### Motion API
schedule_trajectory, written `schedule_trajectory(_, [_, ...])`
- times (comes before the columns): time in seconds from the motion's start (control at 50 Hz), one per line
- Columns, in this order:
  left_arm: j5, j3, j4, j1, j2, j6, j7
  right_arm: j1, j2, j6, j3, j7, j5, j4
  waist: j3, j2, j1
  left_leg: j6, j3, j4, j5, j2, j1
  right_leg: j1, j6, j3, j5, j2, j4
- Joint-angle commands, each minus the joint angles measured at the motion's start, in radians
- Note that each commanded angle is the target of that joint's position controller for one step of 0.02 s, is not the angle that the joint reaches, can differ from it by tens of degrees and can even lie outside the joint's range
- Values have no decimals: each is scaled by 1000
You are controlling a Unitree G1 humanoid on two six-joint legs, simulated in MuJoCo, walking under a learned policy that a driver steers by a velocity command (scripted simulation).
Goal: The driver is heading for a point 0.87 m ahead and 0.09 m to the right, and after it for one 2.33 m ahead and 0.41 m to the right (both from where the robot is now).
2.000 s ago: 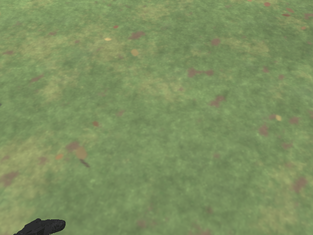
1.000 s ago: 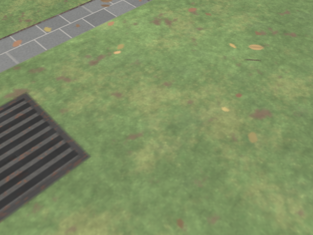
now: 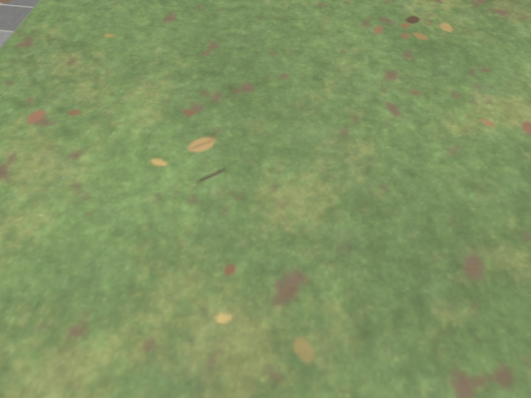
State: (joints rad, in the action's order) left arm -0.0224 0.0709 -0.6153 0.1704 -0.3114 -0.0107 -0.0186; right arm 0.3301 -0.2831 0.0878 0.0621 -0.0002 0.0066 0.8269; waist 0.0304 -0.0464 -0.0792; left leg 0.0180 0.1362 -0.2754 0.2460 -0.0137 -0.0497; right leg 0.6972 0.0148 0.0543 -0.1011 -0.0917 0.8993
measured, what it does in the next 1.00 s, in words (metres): walks ahead, turning right: right foot, then left foot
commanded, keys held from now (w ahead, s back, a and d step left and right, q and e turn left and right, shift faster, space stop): w+e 0.26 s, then w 0.74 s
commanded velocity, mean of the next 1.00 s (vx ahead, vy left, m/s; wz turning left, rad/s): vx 0.50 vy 0.00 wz -0.29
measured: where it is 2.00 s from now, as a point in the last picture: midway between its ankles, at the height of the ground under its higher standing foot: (309, 268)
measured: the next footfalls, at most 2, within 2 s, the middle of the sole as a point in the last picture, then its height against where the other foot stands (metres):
right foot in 0.18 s outside the picture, level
left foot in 0.70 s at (253, 345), level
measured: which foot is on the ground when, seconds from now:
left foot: down 0.00-0.20, up 0.22-0.68, down 0.70-1.00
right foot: up 0.00-0.16, down 0.18-0.70, up 0.72-1.00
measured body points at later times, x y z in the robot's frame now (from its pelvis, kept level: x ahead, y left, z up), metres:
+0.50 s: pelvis +0.28 -0.07 +0.00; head +0.31 -0.09 +0.45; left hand +0.42 +0.18 -0.10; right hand +0.40 -0.37 -0.09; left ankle +0.49 +0.07 -0.68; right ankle +0.23 -0.14 -0.74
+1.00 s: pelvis +0.58 -0.08 +0.00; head +0.60 -0.07 +0.45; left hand +0.80 +0.13 -0.10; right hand +0.54 -0.35 -0.12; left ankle +0.57 +0.01 -0.74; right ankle +0.65 -0.28 -0.68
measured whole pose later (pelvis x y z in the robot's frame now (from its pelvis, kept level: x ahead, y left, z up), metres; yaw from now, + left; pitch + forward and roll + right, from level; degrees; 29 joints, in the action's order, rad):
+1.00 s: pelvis +0.58 -0.08 +0.00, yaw -16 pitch +1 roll +1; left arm 0.00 0.05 -0.71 0.18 -0.29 -0.06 0.00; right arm 0.34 -0.26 0.09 0.04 0.02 0.00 0.85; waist 0.02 -0.04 -0.06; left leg 0.06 0.03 -0.26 0.18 -0.07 -0.11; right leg 0.67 0.01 0.05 -0.10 -0.11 0.86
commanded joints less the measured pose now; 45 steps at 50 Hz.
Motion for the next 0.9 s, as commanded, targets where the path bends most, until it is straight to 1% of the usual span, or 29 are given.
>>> schedule_trajectory(0.02, [0, -6, 89, -99, -13, -21, -20, -59, -174, 9, 38, -7, -8, -58, 30, 103, 1, 138, -75, 115, -307, 257, 4, -11, -12, -36, 118, -3, -143])
schedule_trajectory(0.08, [-4, -5, 118, -160, -18, -21, -37, -26, -199, -6, 47, -5, -22, -33, 53, 105, -9, 120, -32, 89, -373, 283, 77, -28, -44, -74, 76, 13, -230])
schedule_trajectory(0.12, [1, 8, 128, -147, -45, -18, -42, -30, -225, -18, 55, -8, -32, -29, 32, 125, 22, 100, 7, 2, -632, 291, 123, -97, -83, -118, -17, 56, -263])
schedule_trajectory(0.14, [5, 20, 123, -105, -67, -14, -41, -33, -243, -24, 62, -13, -38, -29, -6, 145, 54, 90, 27, -86, -816, 289, 138, -172, -106, -148, -70, 93, -265])
schedule_trajectory(0.16, [6, 40, 99, 3, -101, -9, -37, -42, -252, -31, 65, -16, -42, -32, -67, 143, 122, 74, 52, -241, -938, 274, 121, -315, -137, -170, -79, 136, -296])
schedule_trajectory(0.18, [2, 73, 52, 176, -154, -3, -24, -45, -230, -32, 56, -20, -40, -37, -155, 113, 212, 42, 75, -465, -886, 238, 0, -578, -177, -153, -15, 165, -348])
schedule_trajectory(0.2, [-7, 94, 25, 290, -238, 9, 0, -3, -135, -25, 23, -17, 8, -59, -243, -87, 215, -2, 72, -797, -250, 170, -296, -882, -246, 143, 38, -31, -341])
schedule_trajectory(0.22, [-8, 90, 64, 231, -298, -8, -6, 36, -74, 5, -7, -3, 9, -121, -396, -258, 127, -43, -109, -1104, 356, -34, -647, -1116, -452, 746, -237, -240, -529])
schedule_trajectory(0.24, [-2, 66, 69, 239, -202, -23, -15, -83, -179, 35, 17, 11, -26, -129, -374, -95, 205, -26, -246, -1142, 290, 25, -753, -1085, -401, 725, -317, -233, -610])
schedule_trajectory(0.26, [6, 53, 56, 211, -170, -36, -15, -150, -182, 50, 16, 17, -49, -156, -229, -66, 191, -6, -226, -1089, 201, 59, -785, -958, -361, 588, -263, -199, -617])
schedule_trajectory(0.28, [8, 43, 54, 148, -142, -43, -14, -143, -161, 53, 10, 10, -34, -141, -146, 39, 136, -8, -222, -996, 124, 106, -731, -801, -327, 469, -136, -160, -618])
schedule_trajectory(0.3, [14, 32, 60, 92, -107, -46, -11, -128, -164, 47, 15, 4, -12, -126, -112, 35, 100, -17, -220, -913, 81, 137, -661, -692, -309, 378, -9, -127, -624])
schedule_trajectory(0.32, [26, 24, 68, 63, -93, -49, -6, -103, -163, 35, 17, 7, -8, -116, -97, 7, 73, -25, -220, -887, 54, 153, -598, -615, -303, 332, 73, -106, -644])
schedule_trajectory(0.36, [24, 21, 49, 60, -91, -58, 0, -80, -136, 15, 12, 7, 0, -101, -89, 4, 57, -54, -197, -825, 26, 153, -553, -538, -311, 265, 194, -92, -674])
schedule_trajectory(0.42, [21, 25, 9, 99, -116, -63, 15, -164, -96, 2, -2, 4, 6, -122, -41, 7, 80, -85, -182, -658, -123, 148, -586, -498, -296, 170, 242, -64, -706])
schedule_trajectory(0.48, [15, 25, -23, 132, -122, -60, 22, -263, -73, 9, -13, 14, -1, -139, -15, -4, 124, -82, -168, -437, -331, 116, -541, -491, -247, 102, 160, -24, -709])
schedule_trajectory(0.54, [8, 28, -63, 187, -136, -60, 21, -345, -72, 16, -16, 27, -15, -161, 18, -13, 160, -66, -165, -322, -404, 89, -515, -523, -239, 122, 68, -55, -712])
schedule_trajectory(0.6, [5, 32, -98, 221, -139, -51, 23, -379, -93, 23, -10, 41, -15, -182, 35, -21, 163, -26, -179, -251, -323, 79, -563, -650, -228, 159, 108, -111, -656])
schedule_trajectory(0.66, [6, 37, -115, 213, -150, -37, 28, -311, -118, 28, 2, 46, -13, -172, 4, -50, 117, 22, -151, -216, -196, 49, -469, -724, -196, 170, 302, -130, -564])
schedule_trajectory(0.68, [7, 34, -114, 197, -146, -32, 29, -213, -142, 29, 17, 41, -11, -144, -56, -43, 61, 49, -117, -190, -196, 17, -328, -717, -174, 138, 462, -90, -449])
schedule_trajectory(0.7, [17, 19, -105, 198, -115, -29, 31, -66, -187, 30, 36, 35, -3, -111, -182, -17, -5, 95, -161, -228, -242, 72, -82, -627, -143, 93, 448, -36, -247])
schedule_trajectory(0.72, [22, -6, -85, 300, -40, -41, 28, 65, -276, 28, 57, 30, 13, -97, -355, 167, -2, 235, -521, -242, -172, 304, 321, -282, -69, 31, 126, 95, 124])
schedule_trajectory(0.74, [12, -17, -97, 341, -16, -57, 25, 129, -245, 21, 53, 40, -7, -64, -424, 336, -6, 301, -868, -73, 65, 398, 448, -59, -39, 82, -483, 187, 320])
schedule_trajectory(0.76, [-8, 5, -84, 235, -112, -64, 21, 89, -173, 19, 31, 38, -26, -68, -287, 225, -29, 251, -807, -30, 230, 373, 362, 48, -48, 116, -451, 122, 398])
schedule_trajectory(0.78, [-13, 8, -58, 145, -128, -68, 20, 6, -150, 12, 22, 33, -21, -82, -160, 158, -13, 214, -678, -6, 205, 342, 215, 73, -55, 67, -354, 67, 374])
schedule_trajectory(0.8, [1, 8, -49, 96, -121, -70, 22, -52, -131, 7, 14, 32, -9, -90, -78, 109, 10, 205, -584, 23, 108, 303, 76, 48, -54, 40, -281, 31, 318])
schedule_trajectory(0.82, [10, 11, -51, 98, -109, -68, 21, -84, -110, 9, 5, 31, 2, -95, -42, 118, 42, 199, -518, 51, 19, 270, -16, 0, -50, 40, -226, -1, 263])
schedule_trajectory(0.84, [11, 11, -60, 124, -91, -62, 20, -100, -98, 12, 1, 31, 7, -95, -44, 140, 66, 197, -474, 74, -43, 246, -66, -54, -45, 39, -195, -17, 236])
schedule_trajectory(0.9, [16, 2, -67, 132, -52, -48, 24, -94, -118, 23, 6, 27, -5, -76, -32, 139, 85, 221, -371, 124, -193, 228, -119, -60, -16, 14, -137, -31, 151])
Velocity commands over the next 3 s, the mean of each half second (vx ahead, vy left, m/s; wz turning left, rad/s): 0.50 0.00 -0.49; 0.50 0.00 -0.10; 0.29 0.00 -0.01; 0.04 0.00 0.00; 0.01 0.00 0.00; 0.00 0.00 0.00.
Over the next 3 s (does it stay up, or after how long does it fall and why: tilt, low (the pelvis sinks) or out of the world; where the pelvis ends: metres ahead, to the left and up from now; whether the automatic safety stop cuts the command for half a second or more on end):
stays up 0.83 -0.18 0.00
